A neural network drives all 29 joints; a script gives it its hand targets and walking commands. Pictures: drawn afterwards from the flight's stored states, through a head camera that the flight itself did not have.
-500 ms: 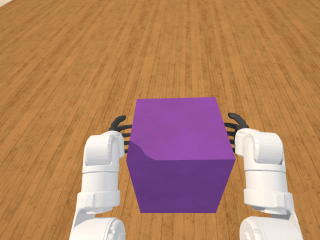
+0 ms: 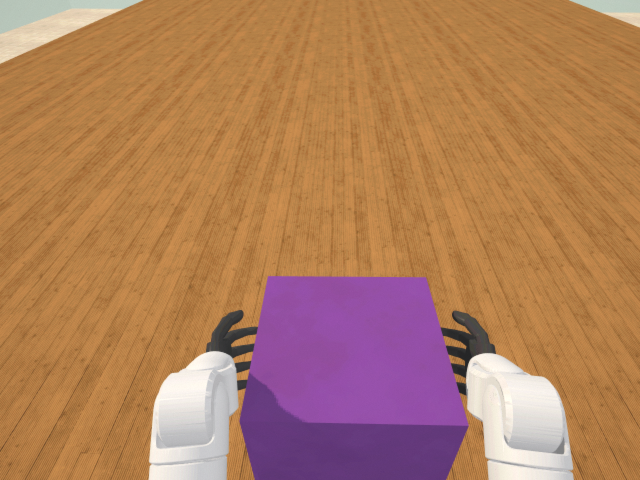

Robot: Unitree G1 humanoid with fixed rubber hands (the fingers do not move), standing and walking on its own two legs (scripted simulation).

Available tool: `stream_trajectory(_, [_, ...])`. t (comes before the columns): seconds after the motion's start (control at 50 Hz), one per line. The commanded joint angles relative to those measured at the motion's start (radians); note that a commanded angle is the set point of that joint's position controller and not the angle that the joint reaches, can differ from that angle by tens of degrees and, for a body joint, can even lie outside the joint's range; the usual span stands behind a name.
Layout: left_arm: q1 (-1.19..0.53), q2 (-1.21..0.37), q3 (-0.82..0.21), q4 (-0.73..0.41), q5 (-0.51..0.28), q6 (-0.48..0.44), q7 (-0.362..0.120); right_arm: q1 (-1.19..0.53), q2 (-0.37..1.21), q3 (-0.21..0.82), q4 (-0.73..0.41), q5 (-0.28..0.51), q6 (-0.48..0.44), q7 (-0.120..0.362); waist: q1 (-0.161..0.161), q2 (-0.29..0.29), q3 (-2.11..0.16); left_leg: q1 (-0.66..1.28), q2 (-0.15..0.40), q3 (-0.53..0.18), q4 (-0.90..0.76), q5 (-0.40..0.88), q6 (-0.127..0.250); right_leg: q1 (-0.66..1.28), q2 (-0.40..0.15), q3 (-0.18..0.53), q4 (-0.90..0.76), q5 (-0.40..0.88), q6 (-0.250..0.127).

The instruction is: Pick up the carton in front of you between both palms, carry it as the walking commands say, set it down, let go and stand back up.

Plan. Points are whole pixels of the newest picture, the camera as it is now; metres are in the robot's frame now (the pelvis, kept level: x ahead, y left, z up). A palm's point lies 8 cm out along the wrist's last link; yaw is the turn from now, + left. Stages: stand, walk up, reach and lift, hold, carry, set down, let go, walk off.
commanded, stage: carry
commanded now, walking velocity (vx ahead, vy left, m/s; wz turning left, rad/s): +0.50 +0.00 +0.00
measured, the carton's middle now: (346, 398) +0.27 +0.00 -0.01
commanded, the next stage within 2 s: none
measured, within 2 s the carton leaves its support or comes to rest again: neither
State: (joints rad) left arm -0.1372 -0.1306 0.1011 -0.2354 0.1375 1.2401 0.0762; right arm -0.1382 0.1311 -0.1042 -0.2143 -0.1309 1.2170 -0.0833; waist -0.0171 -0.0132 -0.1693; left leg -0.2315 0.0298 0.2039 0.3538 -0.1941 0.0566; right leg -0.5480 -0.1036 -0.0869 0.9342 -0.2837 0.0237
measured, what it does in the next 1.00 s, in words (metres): walks ahead: right foot, then left foot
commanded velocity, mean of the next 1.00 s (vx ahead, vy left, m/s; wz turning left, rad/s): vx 0.50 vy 0.00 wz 0.00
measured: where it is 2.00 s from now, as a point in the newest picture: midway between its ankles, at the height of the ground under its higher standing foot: (328, 344)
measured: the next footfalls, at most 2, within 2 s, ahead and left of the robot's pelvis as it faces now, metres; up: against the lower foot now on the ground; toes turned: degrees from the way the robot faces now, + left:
right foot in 0.26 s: +0.35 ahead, -0.14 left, +0.00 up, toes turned -10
left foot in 0.74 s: +0.62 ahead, +0.10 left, +0.00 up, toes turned +13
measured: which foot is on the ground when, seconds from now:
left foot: down 0.00-0.26, up 0.28-0.72, down 0.74-1.00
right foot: up 0.00-0.24, down 0.26-0.76, up 0.78-1.00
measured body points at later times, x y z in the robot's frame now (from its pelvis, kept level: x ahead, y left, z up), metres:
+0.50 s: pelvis +0.30 -0.05 +0.00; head +0.29 -0.07 +0.45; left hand +0.56 +0.12 +0.07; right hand +0.58 -0.19 +0.07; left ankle +0.31 +0.09 -0.69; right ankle +0.31 -0.13 -0.75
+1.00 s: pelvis +0.61 +0.01 +0.00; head +0.62 +0.03 +0.45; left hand +0.89 +0.16 +0.06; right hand +0.88 -0.14 +0.07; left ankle +0.59 +0.09 -0.75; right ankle +0.67 -0.14 -0.68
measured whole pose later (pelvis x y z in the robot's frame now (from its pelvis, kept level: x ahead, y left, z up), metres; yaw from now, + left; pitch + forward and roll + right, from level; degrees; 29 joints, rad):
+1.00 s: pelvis +0.61 +0.01 +0.00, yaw +0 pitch +5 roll -1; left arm -0.12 -0.13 0.07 -0.33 0.13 1.21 0.09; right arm -0.12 0.13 -0.10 -0.31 -0.11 1.18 -0.09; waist -0.02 -0.01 -0.08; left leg -0.18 0.04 0.23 0.29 -0.20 0.05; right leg -0.60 -0.11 -0.09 0.88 -0.21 0.02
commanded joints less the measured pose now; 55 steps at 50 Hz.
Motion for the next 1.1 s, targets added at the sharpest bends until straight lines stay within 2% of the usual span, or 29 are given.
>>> stream_trajectory(0.0, [-0.514,-0.975,-0.721,-0.096,-0.422,-0.044,-0.240,-0.522,0.959,0.707,-0.118,0.460,-0.022,0.274,0.006,0.131,-0.140,0.182,0.256,-0.229,-0.241,-0.056,0.076,-0.087,-0.025,-0.005,-0.163,0.122,0.017])
stream_trajectory(0.1, [-0.489,-0.916,-0.716,-0.157,-0.416,-0.033,-0.223,-0.500,0.894,0.709,-0.170,0.457,-0.012,0.269,-0.002,0.137,-0.077,0.217,0.222,-0.129,-0.219,0.117,0.057,-0.040,0.005,-0.068,-0.358,0.254,0.009])
stream_trajectory(0.18, [-0.483,-0.845,-0.696,-0.157,-0.415,-0.001,-0.222,-0.479,0.827,0.690,-0.151,0.431,0.015,0.256,-0.003,0.163,-0.043,0.256,0.217,-0.098,-0.138,0.220,0.034,0.047,0.022,-0.106,-0.452,0.243,-0.023])
stream_trajectory(0.22, [-0.469,-0.824,-0.679,-0.129,-0.410,0.011,-0.224,-0.488,0.806,0.685,-0.138,0.420,0.029,0.251,0.017,0.137,-0.080,0.216,0.181,-0.031,0.059,0.363,0.005,0.243,0.078,-0.181,-0.511,0.161,-0.041])
stream_trajectory(0.24, [-0.460,-0.815,-0.668,-0.108,-0.409,0.015,-0.226,-0.485,0.793,0.683,-0.129,0.414,0.035,0.249,0.029,0.085,-0.155,0.106,0.149,0.006,0.250,0.375,-0.027,0.465,0.068,-0.159,-0.496,0.106,-0.047])
stream_trajectory(0.26, [-0.448,-0.804,-0.655,-0.088,-0.400,0.015,-0.227,-0.504,0.783,0.685,-0.137,0.418,0.045,0.248,0.047,-0.091,-0.226,-0.101,0.084,0.014,0.523,0.175,-0.077,0.651,-0.141,0.187,-0.577,-0.043,-0.108])
stream_trajectory(0.28, [-0.456,-0.814,-0.647,-0.057,-0.395,0.008,-0.229,-0.537,0.811,0.698,-0.145,0.432,0.051,0.248,0.050,-0.334,-0.265,-0.395,-0.038,-0.039,0.755,-0.230,-0.105,0.834,-0.321,0.561,-0.679,-0.021,-0.221])
stream_trajectory(0.3, [-0.451,-0.844,-0.646,-0.065,-0.410,0.004,-0.232,-0.534,0.838,0.697,-0.126,0.440,0.047,0.251,0.037,-0.285,-0.247,-0.483,0.002,-0.165,0.884,-0.287,-0.073,0.807,-0.328,0.569,-0.696,0.085,-0.235])
stream_trajectory(0.32, [-0.471,-0.886,-0.655,-0.078,-0.417,-0.004,-0.235,-0.546,0.873,0.697,-0.129,0.448,0.037,0.256,0.035,-0.200,-0.240,-0.490,0.044,-0.190,0.917,-0.265,-0.050,0.754,-0.299,0.469,-0.674,0.175,-0.226])
stream_trajectory(0.34, [-0.495,-0.924,-0.667,-0.094,-0.427,-0.012,-0.240,-0.556,0.906,0.700,-0.131,0.451,0.026,0.259,0.031,-0.088,-0.238,-0.479,0.082,-0.201,0.887,-0.205,-0.040,0.690,-0.283,0.393,-0.676,0.173,-0.201])
stream_trajectory(0.36, [-0.527,-0.957,-0.681,-0.115,-0.438,-0.021,-0.245,-0.560,0.931,0.706,-0.136,0.452,0.015,0.260,0.026,-0.046,-0.219,-0.446,0.107,-0.207,0.821,-0.150,-0.038,0.614,-0.262,0.320,-0.704,0.143,-0.169])
stream_trajectory(0.4, [-0.552,-0.993,-0.702,-0.143,-0.453,-0.037,-0.255,-0.562,0.959,0.722,-0.158,0.439,-0.004,0.256,0.025,-0.085,-0.215,-0.391,0.106,-0.178,0.703,-0.078,-0.045,0.542,-0.228,0.209,-0.753,0.048,-0.145])
stream_trajectory(0.46, [-0.535,-0.973,-0.716,-0.175,-0.468,-0.046,-0.259,-0.530,0.971,0.729,-0.182,0.421,-0.021,0.242,0.028,-0.105,-0.184,-0.393,0.102,-0.132,0.521,-0.026,-0.070,0.529,-0.216,0.132,-0.809,0.022,-0.167])
stream_trajectory(0.54, [-0.503,-0.913,-0.718,-0.219,-0.466,-0.035,-0.254,-0.481,0.921,0.721,-0.213,0.410,-0.013,0.229,0.030,-0.100,-0.136,-0.370,0.077,-0.072,0.284,0.093,-0.073,0.570,-0.176,0.035,-0.791,0.176,-0.155])
stream_trajectory(0.6, [-0.451,-0.867,-0.702,-0.189,-0.438,-0.017,-0.246,-0.453,0.874,0.714,-0.200,0.409,0.009,0.232,0.037,-0.118,-0.100,-0.331,0.050,-0.031,0.185,0.161,-0.065,0.590,-0.152,-0.019,-0.765,0.267,-0.133])
stream_trajectory(0.66, [-0.432,-0.843,-0.688,-0.147,-0.413,-0.004,-0.242,-0.454,0.842,0.702,-0.170,0.413,0.027,0.243,0.041,-0.138,-0.058,-0.272,0.042,0.002,0.119,0.136,-0.052,0.614,-0.149,-0.041,-0.703,0.327,-0.114])
stream_trajectory(0.68, [-0.436,-0.839,-0.687,-0.134,-0.409,-0.001,-0.242,-0.452,0.838,0.697,-0.156,0.413,0.030,0.247,0.034,-0.131,-0.062,-0.201,0.024,0.032,0.083,0.111,-0.046,0.599,-0.140,-0.066,-0.637,0.364,-0.101])
stream_trajectory(0.7, [-0.443,-0.837,-0.687,-0.126,-0.407,0.001,-0.241,-0.444,0.835,0.689,-0.138,0.413,0.032,0.250,0.021,-0.093,-0.092,-0.062,-0.013,0.074,0.051,0.073,-0.041,0.551,-0.106,-0.117,-0.503,0.422,-0.080])
stream_trajectory(0.72, [-0.447,-0.832,-0.688,-0.117,-0.404,0.003,-0.240,-0.434,0.834,0.681,-0.117,0.414,0.033,0.254,0.005,-0.047,-0.157,0.165,0.023,0.019,0.081,0.028,-0.025,0.413,-0.084,-0.144,-0.332,0.413,-0.046])
stream_trajectory(0.74, [-0.477,-0.834,-0.698,-0.132,-0.414,0.010,-0.240,-0.439,0.820,0.666,-0.095,0.399,0.027,0.257,-0.015,0.160,-0.231,0.387,0.262,-0.375,0.000,-0.080,0.070,0.157,0.004,-0.143,-0.027,0.217,0.013])
stream_trajectory(0.76, [-0.502,-0.847,-0.709,-0.140,-0.425,0.014,-0.243,-0.421,0.849,0.662,-0.053,0.397,0.018,0.258,-0.016,0.377,-0.250,0.520,0.395,-0.701,-0.128,-0.037,0.173,-0.113,0.114,-0.085,0.176,-0.167,0.031])
stream_trajectory(0.78, [-0.520,-0.879,-0.719,-0.125,-0.428,0.004,-0.245,-0.438,0.880,0.667,-0.082,0.414,0.009,0.261,-0.008,0.272,-0.226,0.516,0.406,-0.655,-0.110,0.086,0.180,-0.201,0.061,0.021,0.299,-0.217,0.002])
stream_trajectory(0.8, [-0.526,-0.911,-0.721,-0.125,-0.435,-0.010,-0.249,-0.461,0.921,0.681,-0.101,0.426,0.000,0.264,-0.010,0.189,-0.235,0.465,0.376,-0.564,-0.081,0.168,0.164,-0.205,0.021,0.060,0.332,-0.193,-0.023])
stream_trajectory(0.82, [-0.533,-0.943,-0.729,-0.132,-0.438,-0.024,-0.251,-0.485,0.954,0.694,-0.123,0.437,-0.011,0.266,-0.006,0.095,-0.223,0.396,0.354,-0.479,-0.082,0.177,0.122,-0.183,-0.016,0.078,0.289,-0.127,-0.033])
stream_trajectory(0.84, [-0.532,-0.963,-0.736,-0.139,-0.436,-0.038,-0.249,-0.508,0.978,0.705,-0.144,0.448,-0.022,0.269,0.002,0.065,-0.214,0.327,0.334,-0.406,-0.109,0.151,0.087,-0.143,-0.037,0.087,0.218,-0.065,-0.035])
stream_trajectory(0.88, [-0.518,-1.000,-0.742,-0.150,-0.437,-0.057,-0.242,-0.521,0.990,0.718,-0.176,0.463,-0.036,0.272,0.006,0.114,-0.207,0.267,0.299,-0.297,-0.159,0.072,0.061,-0.088,-0.031,0.050,0.121,0.014,-0.026])
stream_trajectory(0.94, [-0.476,-0.993,-0.749,-0.181,-0.419,-0.073,-0.224,-0.484,0.968,0.728,-0.207,0.474,-0.045,0.278,0.004,0.145,-0.176,0.284,0.274,-0.215,-0.204,0.086,0.077,-0.115,-0.027,0.006,-0.043,0.092,-0.003])
stream_trajectory(1.0, [-0.447,-0.955,-0.747,-0.215,-0.410,-0.069,-0.213,-0.457,0.922,0.728,-0.238,0.472,-0.039,0.277,0.001,0.138,-0.133,0.317,0.240,-0.141,-0.192,0.215,0.073,-0.112,-0.009,-0.040,-0.224,0.172,0.006])
stream_trajectory(1.08, [-0.428,-0.883,-0.734,-0.234,-0.418,-0.037,-0.212,-0.414,0.854,0.708,-0.241,0.444,-0.014,0.263,-0.002,0.167,-0.081,0.325,0.200,-0.024,-0.099,0.571,0.030,-0.003,0.054,-0.118,-0.393,0.296,-0.011])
